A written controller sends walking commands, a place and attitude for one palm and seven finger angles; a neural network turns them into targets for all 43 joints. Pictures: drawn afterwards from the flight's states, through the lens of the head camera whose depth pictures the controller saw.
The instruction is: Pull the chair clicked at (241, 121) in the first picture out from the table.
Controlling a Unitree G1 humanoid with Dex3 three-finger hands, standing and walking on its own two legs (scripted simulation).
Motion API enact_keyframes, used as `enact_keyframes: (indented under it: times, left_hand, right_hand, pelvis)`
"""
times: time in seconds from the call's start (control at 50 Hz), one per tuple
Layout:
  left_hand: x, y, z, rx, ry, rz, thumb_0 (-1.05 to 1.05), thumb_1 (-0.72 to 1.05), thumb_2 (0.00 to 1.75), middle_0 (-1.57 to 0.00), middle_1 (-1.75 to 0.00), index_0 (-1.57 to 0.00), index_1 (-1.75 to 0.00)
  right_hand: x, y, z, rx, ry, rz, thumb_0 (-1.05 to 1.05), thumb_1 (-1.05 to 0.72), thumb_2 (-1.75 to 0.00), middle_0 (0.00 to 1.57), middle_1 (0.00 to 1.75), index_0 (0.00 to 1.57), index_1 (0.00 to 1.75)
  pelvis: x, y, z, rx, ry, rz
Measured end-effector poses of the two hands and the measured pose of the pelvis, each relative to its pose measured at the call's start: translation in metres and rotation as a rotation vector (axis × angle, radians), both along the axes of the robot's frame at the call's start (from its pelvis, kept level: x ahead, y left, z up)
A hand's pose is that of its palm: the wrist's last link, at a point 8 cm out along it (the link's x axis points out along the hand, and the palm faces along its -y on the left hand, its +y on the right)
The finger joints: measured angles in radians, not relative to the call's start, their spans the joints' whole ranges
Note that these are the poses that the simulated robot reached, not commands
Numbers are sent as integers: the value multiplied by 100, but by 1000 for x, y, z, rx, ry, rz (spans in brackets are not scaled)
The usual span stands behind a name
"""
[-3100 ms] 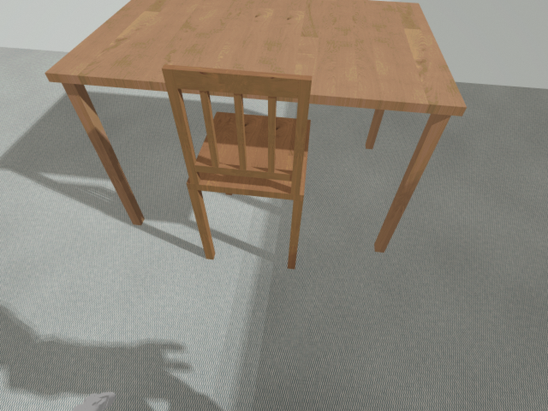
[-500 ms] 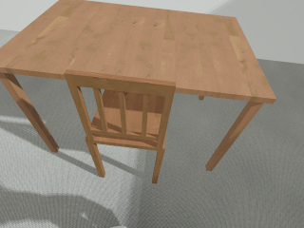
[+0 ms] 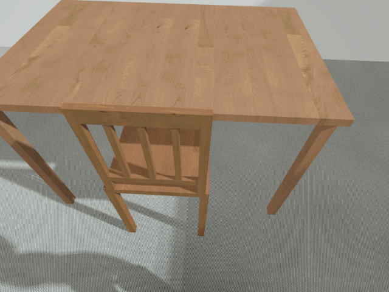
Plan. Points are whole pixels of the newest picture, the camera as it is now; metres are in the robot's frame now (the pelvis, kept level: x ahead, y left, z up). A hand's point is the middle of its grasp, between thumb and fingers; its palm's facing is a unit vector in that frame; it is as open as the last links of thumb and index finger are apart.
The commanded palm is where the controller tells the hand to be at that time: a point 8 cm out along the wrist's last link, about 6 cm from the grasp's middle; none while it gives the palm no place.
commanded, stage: come to a stop and stand still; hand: left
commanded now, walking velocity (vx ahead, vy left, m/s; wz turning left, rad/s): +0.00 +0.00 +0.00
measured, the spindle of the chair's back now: (147, 154) +0.48 +0.16 -0.08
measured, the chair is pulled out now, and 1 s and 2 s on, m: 0.00 0.00 0.00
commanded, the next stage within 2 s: look again from close up in 0.50 s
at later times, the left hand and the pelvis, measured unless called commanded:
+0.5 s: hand out of the picture -0.02 +0.23 -0.17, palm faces +0.03 -0.97 -0.25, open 7.4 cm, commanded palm none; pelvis -0.02 +0.04 +0.00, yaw -1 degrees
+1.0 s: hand out of the picture +0.03 +0.19 -0.16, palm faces +0.01 -0.98 -0.22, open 7.3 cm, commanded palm none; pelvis +0.01 +0.01 +0.01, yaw +0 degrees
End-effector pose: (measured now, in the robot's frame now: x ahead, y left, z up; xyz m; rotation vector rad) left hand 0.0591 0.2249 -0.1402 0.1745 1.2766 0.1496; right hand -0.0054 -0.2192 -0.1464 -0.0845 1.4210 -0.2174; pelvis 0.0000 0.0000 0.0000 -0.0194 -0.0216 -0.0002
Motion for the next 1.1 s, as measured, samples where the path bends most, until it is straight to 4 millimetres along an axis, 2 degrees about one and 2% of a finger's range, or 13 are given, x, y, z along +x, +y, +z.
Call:
enact_keyframes:
  times: [0.12, 0.18, 0.38, 0.48, 0.6, 0.7, 0.82, 0.98, 1.1]
  left_hand:
    - [-9, 15, -8, -36, -36, 17, 1, 92, 90, -20, -30, -20, -30]
    - [-17, 27, -7, -26, -50, -18, 1, 92, 90, -20, -30, -20, -30]
    - [-63, 59, 2, 30, -5, -2, 1, 91, 90, -19, -30, -20, -30]
    - [-85, 58, 7, 42, 46, 30, 1, 91, 90, -19, -30, -19, -30]
    - [-96, 42, 12, 29, 108, 48, 1, 91, 90, -19, -30, -19, -30]
    - [-89, 25, 11, 5, 125, 48, 1, 91, 90, -19, -30, -20, -30]
    - [-63, 9, 8, -19, 87, 29, 1, 90, 90, -20, -30, -20, -30]
    - [-35, 11, 10, 3, 39, 9, 2, 92, 90, -20, -30, -20, -30]
    - [-27, 12, 11, 6, 25, 6, 1, 92, 90, -20, -30, -20, -30]
  right_hand:
    - [-9, 11, 13, -44, -28, 34, 1, -91, -90, 19, 30, 20, 30]
    - [-7, 15, 18, -56, -80, 37, 1, -90, -90, 20, 30, 20, 30]
    - [41, 21, 18, -60, -265, 98, 1, -90, -90, 20, 30, 20, 30]
    - [56, 25, 18, -35, -281, 127, 1, -90, -90, 20, 30, 20, 30]
    - [56, 20, 15, -15, -228, 132, 1, -91, -90, 20, 30, 20, 30]
    - [46, 12, 12, -12, -161, 124, 1, -91, -90, 20, 30, 20, 30]
    - [30, 7, 11, -9, -95, 101, 1, -91, -90, 20, 30, 20, 30]
    - [15, 9, 11, 9, -44, 77, 1, -90, -90, 19, 30, 20, 30]
    - [7, 14, 10, 24, -16, 68, 1, -90, -90, 19, 30, 20, 30]
  pelvis:
    - [-16, 16, 1, 13, -10, -5]
    - [-20, 23, 0, 5, -8, -10]
    - [-21, 41, -3, 9, -25, -13]
    - [-17, 40, 0, 17, -24, -10]
    - [-10, 33, 4, 23, -8, -8]
    - [-4, 25, 7, 26, -1, -4]
    - [2, 18, 8, 25, -5, -3]
    - [5, 11, 11, 23, -10, -4]
    - [7, 11, 12, 20, -9, -3]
